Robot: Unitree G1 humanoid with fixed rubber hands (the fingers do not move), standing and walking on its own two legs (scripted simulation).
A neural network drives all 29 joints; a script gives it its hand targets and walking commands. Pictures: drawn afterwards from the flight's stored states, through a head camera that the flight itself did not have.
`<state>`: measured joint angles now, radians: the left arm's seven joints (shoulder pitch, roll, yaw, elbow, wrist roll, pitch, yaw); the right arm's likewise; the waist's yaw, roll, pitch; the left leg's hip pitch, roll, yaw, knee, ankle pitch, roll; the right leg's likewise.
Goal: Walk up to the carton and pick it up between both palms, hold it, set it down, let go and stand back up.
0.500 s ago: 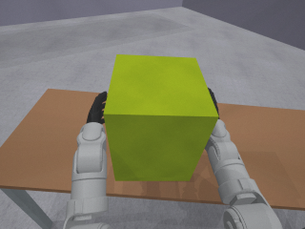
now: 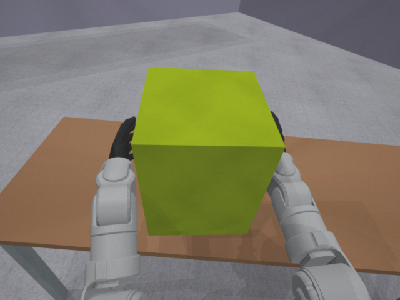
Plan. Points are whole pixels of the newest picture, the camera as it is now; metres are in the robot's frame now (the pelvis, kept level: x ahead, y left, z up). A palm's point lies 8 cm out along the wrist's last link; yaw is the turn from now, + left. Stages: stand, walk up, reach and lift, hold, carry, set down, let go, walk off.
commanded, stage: reach and lift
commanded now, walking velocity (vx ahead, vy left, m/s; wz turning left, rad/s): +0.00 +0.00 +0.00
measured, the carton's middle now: (200, 154) +0.36 -0.01 +0.15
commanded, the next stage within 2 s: hold in 0.08 s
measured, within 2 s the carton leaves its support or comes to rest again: neither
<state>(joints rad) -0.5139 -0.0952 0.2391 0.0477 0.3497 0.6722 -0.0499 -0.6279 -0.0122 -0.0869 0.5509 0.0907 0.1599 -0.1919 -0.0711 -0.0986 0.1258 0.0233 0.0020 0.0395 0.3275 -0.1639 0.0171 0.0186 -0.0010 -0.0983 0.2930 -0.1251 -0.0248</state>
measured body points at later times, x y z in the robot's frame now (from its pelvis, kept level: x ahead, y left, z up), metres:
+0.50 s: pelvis +0.01 +0.00 +0.00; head -0.02 +0.04 +0.45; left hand +0.37 +0.15 +0.15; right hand +0.38 -0.15 +0.17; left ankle +0.03 +0.11 -0.75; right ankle +0.04 -0.10 -0.75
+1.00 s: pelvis +0.01 +0.00 +0.00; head -0.01 +0.03 +0.45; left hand +0.37 +0.15 +0.16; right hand +0.39 -0.15 +0.17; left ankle +0.03 +0.11 -0.75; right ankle +0.04 -0.10 -0.75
